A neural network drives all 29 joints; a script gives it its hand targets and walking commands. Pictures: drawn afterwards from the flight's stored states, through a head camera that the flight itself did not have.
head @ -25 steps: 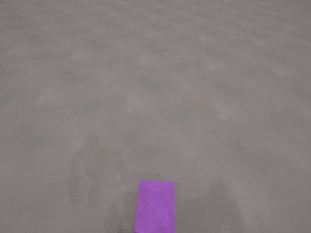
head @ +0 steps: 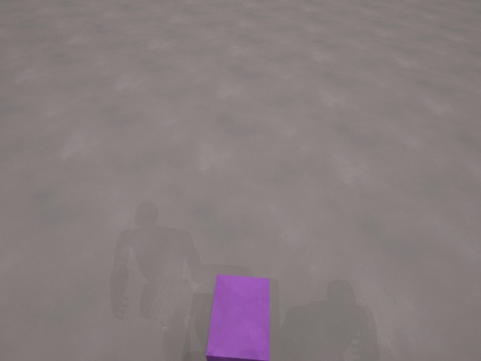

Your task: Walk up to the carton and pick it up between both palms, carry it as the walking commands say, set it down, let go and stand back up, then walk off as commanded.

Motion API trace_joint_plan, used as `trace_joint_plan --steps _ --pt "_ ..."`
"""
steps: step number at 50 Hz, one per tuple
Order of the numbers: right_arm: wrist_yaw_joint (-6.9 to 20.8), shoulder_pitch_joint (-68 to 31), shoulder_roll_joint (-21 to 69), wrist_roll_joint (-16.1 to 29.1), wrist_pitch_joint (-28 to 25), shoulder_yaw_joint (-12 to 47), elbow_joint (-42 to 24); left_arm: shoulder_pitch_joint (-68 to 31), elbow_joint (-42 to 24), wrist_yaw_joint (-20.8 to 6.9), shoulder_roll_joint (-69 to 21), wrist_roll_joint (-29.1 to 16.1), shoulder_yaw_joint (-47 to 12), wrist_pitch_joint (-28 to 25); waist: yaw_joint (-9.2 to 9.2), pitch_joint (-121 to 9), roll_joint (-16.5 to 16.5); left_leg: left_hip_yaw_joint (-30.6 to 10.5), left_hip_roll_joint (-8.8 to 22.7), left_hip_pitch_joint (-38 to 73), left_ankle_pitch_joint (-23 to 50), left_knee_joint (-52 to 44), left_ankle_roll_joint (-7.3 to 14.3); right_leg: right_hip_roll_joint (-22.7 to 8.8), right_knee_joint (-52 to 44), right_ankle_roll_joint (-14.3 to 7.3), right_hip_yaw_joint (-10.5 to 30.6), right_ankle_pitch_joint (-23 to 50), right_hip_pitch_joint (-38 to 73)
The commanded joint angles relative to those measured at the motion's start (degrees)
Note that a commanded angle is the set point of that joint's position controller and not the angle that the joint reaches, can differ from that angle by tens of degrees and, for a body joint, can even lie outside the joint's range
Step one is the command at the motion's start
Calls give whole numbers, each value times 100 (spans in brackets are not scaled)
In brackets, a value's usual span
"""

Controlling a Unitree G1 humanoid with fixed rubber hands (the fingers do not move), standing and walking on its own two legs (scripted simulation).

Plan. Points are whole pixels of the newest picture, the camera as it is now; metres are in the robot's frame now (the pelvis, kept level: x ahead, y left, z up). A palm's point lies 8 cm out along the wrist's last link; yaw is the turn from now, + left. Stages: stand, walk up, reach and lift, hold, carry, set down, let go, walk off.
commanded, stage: stand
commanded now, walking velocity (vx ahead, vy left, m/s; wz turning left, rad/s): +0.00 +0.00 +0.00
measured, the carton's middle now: (239, 322) +0.43 +0.00 -0.68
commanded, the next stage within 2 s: walk off in 0.06 s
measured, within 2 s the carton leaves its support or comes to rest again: rests again in 1.94 s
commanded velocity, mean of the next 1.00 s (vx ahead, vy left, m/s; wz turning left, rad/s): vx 0.39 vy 0.00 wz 0.47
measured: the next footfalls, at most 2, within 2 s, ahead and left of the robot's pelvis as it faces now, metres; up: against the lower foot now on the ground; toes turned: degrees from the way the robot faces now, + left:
left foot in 0.60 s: +0.18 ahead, +0.20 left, +0.00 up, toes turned +15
right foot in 0.80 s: +0.23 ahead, -0.04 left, +0.08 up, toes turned +7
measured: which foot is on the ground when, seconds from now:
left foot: down 0.00-0.30, up 0.32-0.58, down 0.60-1.00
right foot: down 0.00-0.60, up 0.62-0.78, down 0.80-0.92, up 0.94-1.00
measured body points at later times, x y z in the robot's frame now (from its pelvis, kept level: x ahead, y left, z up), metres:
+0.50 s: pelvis +0.04 +0.03 +0.00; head +0.04 +0.05 +0.45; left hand -0.02 +0.29 -0.15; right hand +0.14 -0.23 -0.11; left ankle +0.07 +0.16 -0.69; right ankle -0.06 -0.10 -0.73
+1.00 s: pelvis +0.25 +0.10 +0.01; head +0.28 +0.12 +0.46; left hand +0.38 +0.38 -0.08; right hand +0.31 -0.15 -0.12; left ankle +0.14 +0.19 -0.73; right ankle +0.37 -0.01 -0.71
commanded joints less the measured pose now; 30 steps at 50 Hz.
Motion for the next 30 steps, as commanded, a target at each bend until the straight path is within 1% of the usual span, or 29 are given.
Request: trace_joint_plan --steps 1,2,3,4,5,6,8,9,10,11,12,13,14,15,16,17,18,19,20,21,22,23,24,25,26,27,28,29,30 --pt "-27 147 -561 -8 -39 -132 -211 271 -196 41 618 8 191 -28 14 298 25 -103 345 -289 1422 -390 265 -589 -645 -265 636 733 73" --pt "-12 89 -667 12 -51 -149 -230 201 -188 38 576 -8 176 -35 2 376 163 -77 317 -322 1508 -367 266 -599 -649 -280 672 773 56" --pt "-33 164 -550 0 -61 -134 -182 263 -157 36 535 -15 171 -25 19 340 121 -161 368 -366 1643 -372 265 -569 -599 -268 561 842 156" --pt "-41 159 -619 -9 -64 -146 -151 256 -107 51 534 10 154 -26 -1 457 82 -141 381 -412 1605 -364 268 -582 -610 -254 582 820 102" --pt "-39 216 -562 7 -59 -127 -143 276 -79 44 540 -9 161 -13 -38 361 -31 -151 365 -353 1417 -381 267 -547 -658 -259 595 803 87" --pt "-60 277 -583 20 -50 -130 -66 265 -54 39 534 -5 168 -11 -15 523 137 -199 399 -441 1553 -412 264 -553 -635 -261 591 829 89" --pt "-39 244 -637 28 -47 -144 -42 275 -21 27 419 -30 127 -23 -40 426 141 -113 352 -345 1467 -398 261 -655 -687 -307 657 860 77" --pt "-50 298 -587 27 -43 -136 35 267 10 22 612 -22 177 -28 -26 285 50 -142 368 -234 1617 -383 252 -585 -673 -299 590 863 168" --pt "-65 329 -588 5 -42 -127 50 244 47 49 586 -6 176 -20 -48 407 93 -161 384 -325 1469 -393 257 -562 -697 -307 642 755 124" --pt "-51 91 -613 11 -38 -133 20 176 30 16 459 -15 151 -15 41 385 145 -142 353 -266 1552 -431 252 -600 -703 -306 612 726 93" --pt "-66 113 -687 12 -33 -165 17 159 42 34 615 18 182 -12 -10 455 182 -149 365 -279 1516 -475 260 -588 -724 -310 652 659 2" --pt "-59 232 -723 3 -17 -178 79 296 112 50 670 4 222 -9 11 419 116 -109 370 -452 702 -374 251 -622 -767 -276 631 -143 144" --pt "-17 114 -644 -51 -4 -185 46 371 140 56 625 21 224 -14 129 560 -56 94 312 -1001 -430 -103 208 -971 -1026 -319 886 -1135 355" --pt "10 -41 -677 -61 30 -218 -66 535 176 54 927 30 302 -18 233 734 -543 571 159 -1502 -961 442 159 -1528 -1548 -553 1419 -2053 489" --pt "48 -306 -727 -159 35 -273 -242 575 239 89 1025 36 350 -5 308 968 -889 932 331 -1844 -1194 1272 84 -2138 -2013 -869 1986 -2572 300" --pt "107 -663 -756 -209 28 -281 -463 681 257 108 1018 30 341 -31 420 1322 -911 929 608 -2398 -1260 1869 8 -2529 -2330 -1084 2338 -2738 106" --pt "163 -872 -599 -239 8 -241 -525 678 266 77 868 17 302 -99 457 1444 -597 999 791 -2655 -1260 2138 -23 -2621 -2404 -1150 2335 -2596 65" --pt "230 -1018 -442 -260 -27 -223 -604 754 368 57 668 24 260 -175 457 1555 -362 1004 1023 -2803 -1229 2228 -31 -2650 -2327 -1164 2219 -2156 84" --pt "280 -1016 -293 -199 -77 -210 -622 713 402 43 663 39 230 -251 378 1489 -176 1093 1060 -2859 -1154 2192 -29 -2490 -2356 -1083 1867 -1869 241" --pt "332 -845 -296 -152 -83 -236 -563 581 366 6 752 64 249 -318 300 1372 -109 1189 1050 -2880 -1031 2183 -45 -2347 -2376 -952 1466 -1429 452" --pt "375 -773 -343 -110 -102 -267 -604 373 341 1 783 65 287 -379 169 1244 -60 1211 1103 -2690 -960 1994 -22 -2270 -2322 -812 1170 -1202 489" --pt "412 -846 -282 -83 -121 -254 -614 336 351 4 780 68 263 -423 187 1240 -51 1280 1119 -2387 -680 1693 -18 -2111 -2342 -670 834 -1022 286" --pt "456 -746 -284 -42 -138 -265 -621 218 315 -28 856 77 286 -468 61 1214 -329 1352 1120 -2051 -385 1345 27 -1969 -2279 -523 448 -724 103" --pt "528 -665 -248 -42 -162 -269 -607 113 330 -55 835 62 277 -473 0 1036 -415 1504 1024 -1599 -119 1018 48 -1754 -2042 -408 25 -361 61" --pt "583 -746 -263 -54 -155 -275 -637 102 317 -81 790 92 264 -466 53 874 -414 1757 877 -1295 -37 818 79 -1724 -1872 -365 -139 -225 61" --pt "582 -788 -335 -48 -172 -300 -664 213 305 -107 940 50 307 -470 107 622 -382 1961 765 -1048 34 584 140 -1726 -1633 -361 -232 80 230" --pt "586 -804 -369 -86 -183 -321 -675 247 321 -118 1011 42 343 -488 95 357 -414 2103 586 -573 -97 300 227 -1673 -1103 -335 -424 883 308" --pt "527 -206 -532 -112 -234 -405 -530 215 334 -132 1062 7 365 -472 -225 68 -287 2228 378 235 -138 -2 364 -1537 -60 -209 -690 1761 126" --pt "459 684 -802 -127 -285 -538 -223 174 270 -165 970 22 330 -470 -670 -422 372 2016 193 1608 -386 -186 637 -1295 1588 -33 -854 2638 -573"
